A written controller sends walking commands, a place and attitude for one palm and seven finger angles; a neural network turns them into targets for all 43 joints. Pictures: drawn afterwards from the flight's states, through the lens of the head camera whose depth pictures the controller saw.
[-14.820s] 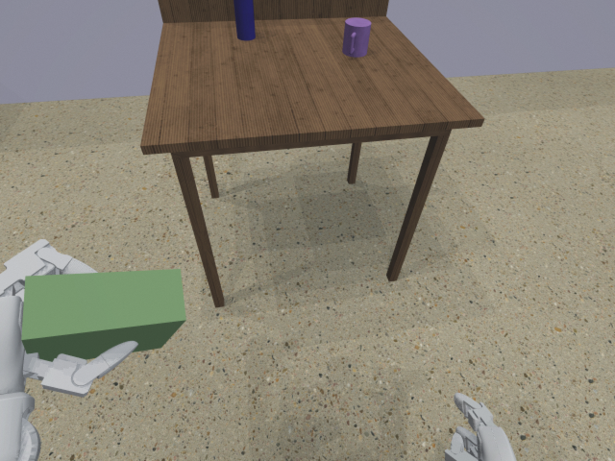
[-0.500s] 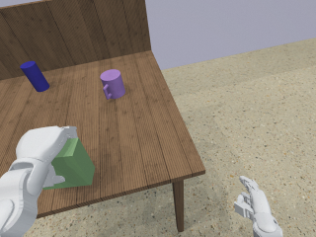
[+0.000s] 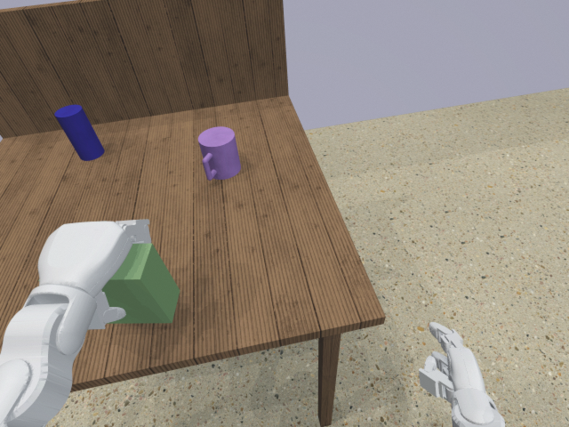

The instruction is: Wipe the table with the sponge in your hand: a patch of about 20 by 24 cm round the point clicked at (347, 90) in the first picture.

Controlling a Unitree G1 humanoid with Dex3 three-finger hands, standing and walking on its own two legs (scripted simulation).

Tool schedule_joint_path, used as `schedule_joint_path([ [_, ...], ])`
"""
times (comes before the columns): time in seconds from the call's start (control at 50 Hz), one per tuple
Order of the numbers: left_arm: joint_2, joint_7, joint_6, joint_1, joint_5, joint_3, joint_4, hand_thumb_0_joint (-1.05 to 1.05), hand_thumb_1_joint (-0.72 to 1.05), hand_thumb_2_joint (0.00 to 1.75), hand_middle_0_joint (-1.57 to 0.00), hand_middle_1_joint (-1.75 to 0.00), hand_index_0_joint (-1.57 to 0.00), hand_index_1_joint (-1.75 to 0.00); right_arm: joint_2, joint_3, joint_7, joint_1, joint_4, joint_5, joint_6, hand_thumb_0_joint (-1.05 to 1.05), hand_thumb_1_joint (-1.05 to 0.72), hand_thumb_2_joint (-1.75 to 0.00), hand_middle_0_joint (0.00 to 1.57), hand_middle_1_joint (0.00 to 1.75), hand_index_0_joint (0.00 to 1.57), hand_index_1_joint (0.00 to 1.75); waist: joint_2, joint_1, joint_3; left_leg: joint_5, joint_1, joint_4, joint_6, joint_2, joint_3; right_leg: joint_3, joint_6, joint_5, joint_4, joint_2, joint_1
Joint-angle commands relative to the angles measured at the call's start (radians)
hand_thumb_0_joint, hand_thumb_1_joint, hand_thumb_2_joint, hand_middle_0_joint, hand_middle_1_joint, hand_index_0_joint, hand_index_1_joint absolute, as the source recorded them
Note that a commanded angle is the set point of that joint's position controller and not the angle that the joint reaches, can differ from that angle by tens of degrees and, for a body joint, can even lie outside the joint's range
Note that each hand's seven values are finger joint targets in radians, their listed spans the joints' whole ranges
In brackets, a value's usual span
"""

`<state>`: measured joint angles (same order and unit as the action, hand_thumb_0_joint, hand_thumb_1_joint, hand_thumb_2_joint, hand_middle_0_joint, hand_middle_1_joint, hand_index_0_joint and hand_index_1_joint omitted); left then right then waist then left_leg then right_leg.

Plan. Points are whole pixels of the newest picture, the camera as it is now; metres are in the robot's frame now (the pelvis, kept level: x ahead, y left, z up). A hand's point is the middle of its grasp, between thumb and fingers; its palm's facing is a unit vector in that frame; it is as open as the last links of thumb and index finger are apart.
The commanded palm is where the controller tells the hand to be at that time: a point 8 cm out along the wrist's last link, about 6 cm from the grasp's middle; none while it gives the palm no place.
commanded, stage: move the sponge above the wiping area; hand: left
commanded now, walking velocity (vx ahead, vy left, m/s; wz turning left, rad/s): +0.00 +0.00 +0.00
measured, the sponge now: (124, 293) +0.23 +0.28 +0.08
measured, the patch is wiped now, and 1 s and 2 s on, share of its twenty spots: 0.00 0.00 0.00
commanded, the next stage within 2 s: none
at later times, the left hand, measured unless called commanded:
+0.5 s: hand (103, 248) +0.25 +0.30 +0.15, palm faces +0.15 +0.00 -0.99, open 9.4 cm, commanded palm +0.21 +0.29 +0.19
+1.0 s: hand (83, 246) +0.25 +0.32 +0.15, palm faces +0.14 +0.01 -0.99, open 9.4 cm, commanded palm +0.21 +0.30 +0.18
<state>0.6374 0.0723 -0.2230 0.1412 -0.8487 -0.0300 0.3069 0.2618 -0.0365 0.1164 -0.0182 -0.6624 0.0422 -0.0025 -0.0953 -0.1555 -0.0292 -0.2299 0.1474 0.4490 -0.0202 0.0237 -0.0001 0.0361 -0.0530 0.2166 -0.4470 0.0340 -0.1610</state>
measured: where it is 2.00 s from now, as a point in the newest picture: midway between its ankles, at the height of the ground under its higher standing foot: outside the picture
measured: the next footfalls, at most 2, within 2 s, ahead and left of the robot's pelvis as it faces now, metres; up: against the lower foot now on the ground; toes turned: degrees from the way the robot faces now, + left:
none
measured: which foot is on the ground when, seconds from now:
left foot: down 0.00-1.00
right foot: down 0.00-1.00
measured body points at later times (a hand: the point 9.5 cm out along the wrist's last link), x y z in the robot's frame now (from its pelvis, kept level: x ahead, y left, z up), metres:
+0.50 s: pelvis +0.01 +0.00 +0.00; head +0.00 -0.03 +0.45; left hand +0.24 +0.29 +0.20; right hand +0.26 -0.19 -0.08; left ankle +0.01 +0.11 -0.74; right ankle +0.02 -0.09 -0.74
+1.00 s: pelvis +0.02 -0.01 +0.00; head +0.01 -0.05 +0.45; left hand +0.24 +0.32 +0.20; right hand +0.26 -0.21 -0.09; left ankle +0.01 +0.11 -0.74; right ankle +0.02 -0.09 -0.74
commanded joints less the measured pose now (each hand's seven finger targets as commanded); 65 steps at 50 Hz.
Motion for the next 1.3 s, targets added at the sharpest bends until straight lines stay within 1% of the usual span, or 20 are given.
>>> schedule_joint_path([
  [0.0,0.232,-0.140,-0.076,-0.365,-0.003,0.288,0.079,0.00,0.10,1.30,-1.20,-1.60,-1.20,-1.60,0.086,0.033,-0.022,0.216,0.150,0.008,0.040,0.00,-0.90,-0.90,0.20,0.30,0.20,0.30,-0.075,0.011,0.189,0.180,-0.024,-0.084,0.015,-0.013,-0.088,-0.132,-0.038,-0.058,0.099,-0.040,0.025],
  [0.06,0.165,-0.098,-0.184,-0.242,0.036,0.242,-0.028,0.00,0.10,1.30,-1.20,-1.60,-1.20,-1.60,0.100,0.024,-0.035,0.288,0.159,0.024,0.021,0.00,-0.90,-0.90,0.20,0.30,0.20,0.30,0.008,0.007,0.134,0.147,0.020,-0.100,0.018,-0.007,-0.074,-0.144,-0.033,-0.051,0.104,-0.035,0.033],
  [0.16,0.077,0.017,-0.247,-0.155,0.037,0.108,0.037,0.00,0.10,1.30,-1.20,-1.60,-1.20,-1.60,0.098,0.007,-0.045,0.299,0.212,0.040,0.001,0.00,-0.90,-0.90,0.20,0.30,0.20,0.30,0.088,0.038,0.158,0.155,0.032,-0.092,-0.003,-0.008,-0.074,-0.110,-0.013,-0.089,0.087,-0.032,0.042],
  [0.22,0.137,0.050,-0.198,-0.243,-0.019,0.097,0.165,0.00,0.10,1.30,-1.20,-1.60,-1.20,-1.60,0.104,0.012,-0.045,0.252,0.224,0.018,0.005,0.00,-0.90,-0.90,0.20,0.30,0.20,0.30,0.068,0.042,0.255,0.188,-0.010,-0.083,-0.020,-0.006,-0.082,-0.086,-0.006,-0.111,0.061,-0.041,0.066],
  [0.28,0.267,0.007,-0.104,-0.382,-0.091,0.205,0.296,0.00,0.10,1.30,-1.20,-1.60,-1.20,-1.60,0.088,0.008,-0.032,0.232,0.223,-0.007,0.024,0.00,-0.90,-0.90,0.20,0.30,0.20,0.30,0.011,0.023,0.340,0.237,-0.060,-0.073,-0.030,-0.011,-0.095,-0.102,-0.024,-0.115,0.042,-0.026,0.105],
  [0.36,0.334,-0.098,-0.036,-0.317,-0.090,0.349,0.217,0.00,0.10,1.30,-1.20,-1.60,-1.20,-1.60,0.082,0.020,-0.025,0.215,0.185,-0.012,0.034,0.00,-0.90,-0.90,0.20,0.30,0.20,0.30,-0.049,-0.009,0.274,0.265,-0.067,-0.082,-0.011,-0.008,-0.123,-0.171,-0.056,-0.115,0.081,-0.002,0.092],
  [0.38,0.247,-0.118,-0.041,-0.365,-0.082,0.275,0.182,0.00,0.10,1.30,-1.20,-1.60,-1.20,-1.60,0.070,0.021,-0.028,0.198,0.171,-0.008,0.027,0.00,-0.90,-0.90,0.20,0.30,0.20,0.30,-0.055,0.014,0.260,0.283,-0.071,-0.075,-0.003,-0.013,-0.095,-0.138,-0.047,-0.128,0.083,-0.019,0.068],
  [0.46,0.164,-0.136,-0.153,-0.283,-0.018,0.241,0.005,0.00,0.10,1.30,-1.20,-1.60,-1.20,-1.60,0.091,0.024,-0.047,0.265,0.154,0.017,0.009,0.00,-0.90,-0.90,0.20,0.30,0.20,0.30,-0.048,0.004,0.151,0.224,-0.020,-0.096,0.018,-0.006,-0.090,-0.139,-0.048,-0.093,0.107,-0.021,0.033],
  [0.56,0.045,-0.015,-0.248,-0.186,0.005,0.073,0.020,0.00,0.10,1.30,-1.20,-1.60,-1.20,-1.60,0.102,0.017,-0.050,0.297,0.198,0.035,-0.004,0.00,-0.90,-0.90,0.20,0.30,0.20,0.30,0.064,0.038,0.184,0.212,-0.002,-0.086,-0.003,-0.001,-0.072,-0.118,-0.023,-0.139,0.089,-0.028,0.055],
  [0.68,0.212,0.032,-0.136,-0.315,-0.077,0.162,0.170,0.00,0.10,1.30,-1.20,-1.60,-1.20,-1.60,0.099,0.013,-0.039,0.224,0.215,0.002,0.002,0.00,-0.90,-0.90,0.20,0.30,0.20,0.30,0.105,0.042,0.285,0.244,-0.036,-0.053,-0.035,0.005,-0.070,-0.102,-0.014,-0.161,0.062,-0.033,0.088],
  [0.76,0.333,-0.069,-0.010,-0.287,-0.095,0.335,0.212,0.00,0.10,1.30,-1.20,-1.60,-1.20,-1.60,0.087,0.023,-0.021,0.205,0.196,-0.014,0.027,0.00,-0.90,-0.90,0.20,0.30,0.20,0.30,-0.038,-0.003,0.305,0.301,-0.090,-0.046,-0.024,0.010,-0.093,-0.179,-0.049,-0.190,0.076,-0.011,0.096],
  [0.78,0.280,-0.096,0.000,-0.301,-0.086,0.307,0.190,0.00,0.10,1.30,-1.20,-1.60,-1.20,-1.60,0.074,0.027,-0.021,0.172,0.186,-0.015,0.027,0.00,-0.90,-0.90,0.20,0.30,0.20,0.30,-0.044,0.010,0.302,0.327,-0.086,-0.043,-0.017,0.001,-0.076,-0.145,-0.044,-0.208,0.070,-0.025,0.097],
  [0.86,0.251,-0.150,-0.078,-0.239,-0.029,0.338,0.066,0.00,0.10,1.30,-1.20,-1.60,-1.20,-1.60,0.093,0.038,-0.040,0.219,0.166,0.007,0.010,0.00,-0.90,-0.90,0.20,0.30,0.20,0.30,-0.068,0.002,0.194,0.290,-0.048,-0.053,0.004,0.003,-0.081,-0.183,-0.054,-0.190,0.103,-0.024,0.067],
  [0.96,0.133,-0.049,-0.216,-0.125,0.031,0.186,-0.053,0.00,0.10,1.30,-1.20,-1.60,-1.20,-1.60,0.117,0.031,-0.041,0.269,0.182,0.035,-0.004,0.00,-0.90,-0.90,0.20,0.30,0.20,0.30,0.058,0.035,0.125,0.202,0.026,-0.060,-0.009,0.007,-0.057,-0.145,-0.015,-0.153,0.101,-0.037,0.044],
  [1.02,0.106,0.031,-0.203,-0.151,0.024,0.093,0.018,0.00,0.10,1.30,-1.20,-1.60,-1.20,-1.60,0.120,0.030,-0.038,0.226,0.206,0.033,0.003,0.00,-0.90,-0.90,0.20,0.30,0.20,0.30,0.087,0.059,0.177,0.193,0.019,-0.052,-0.027,0.010,-0.059,-0.110,0.003,-0.169,0.081,-0.048,0.057],
  [1.08,0.154,0.061,-0.110,-0.205,-0.010,0.118,0.145,0.00,0.10,1.30,-1.20,-1.60,-1.20,-1.60,0.102,0.025,-0.032,0.206,0.221,0.013,0.031,0.00,-0.90,-0.90,0.20,0.30,0.20,0.30,0.114,0.058,0.253,0.201,-0.030,-0.030,-0.046,0.009,-0.058,-0.108,0.003,-0.143,0.075,-0.042,0.054],
  [1.16,0.341,-0.039,0.051,-0.294,-0.073,0.325,0.269,0.00,0.10,1.30,-1.20,-1.60,-1.20,-1.60,0.085,0.030,-0.006,0.193,0.204,-0.017,0.062,0.00,-0.90,-0.90,0.20,0.30,0.20,0.30,0.000,0.011,0.305,0.247,-0.101,-0.029,-0.036,0.009,-0.086,-0.178,-0.033,-0.142,0.087,-0.016,0.061],
  [1.22,0.296,-0.147,0.051,-0.274,-0.093,0.354,0.164,0.00,0.10,1.30,-1.20,-1.60,-1.20,-1.60,0.084,0.051,-0.007,0.131,0.176,-0.017,0.044,0.00,-0.90,-0.90,0.20,0.30,0.20,0.30,-0.066,0.007,0.258,0.289,-0.067,-0.038,-0.003,-0.004,-0.076,-0.167,-0.052,-0.139,0.090,-0.022,0.043],
  [1.26,0.280,-0.194,-0.018,-0.309,-0.051,0.366,0.082,0.00,0.10,1.30,-1.20,-1.60,-1.20,-1.60,0.084,0.047,-0.021,0.192,0.160,0.002,0.032,0.00,-0.90,-0.90,0.20,0.30,0.20,0.30,-0.098,0.001,0.189,0.236,-0.042,-0.061,0.008,0.001,-0.089,-0.197,-0.064,-0.095,0.116,-0.012,0.036],
  [1.28,0.226,-0.203,-0.051,-0.299,-0.024,0.329,0.041,0.00,0.10,1.30,-1.20,-1.60,-1.20,-1.60,0.089,0.052,-0.029,0.183,0.155,0.008,0.023,0.00,-0.90,-0.90,0.20,0.30,0.20,0.30,-0.055,0.006,0.205,0.225,-0.028,-0.059,0.009,-0.009,-0.069,-0.164,-0.044,-0.096,0.108,-0.031,0.049],
])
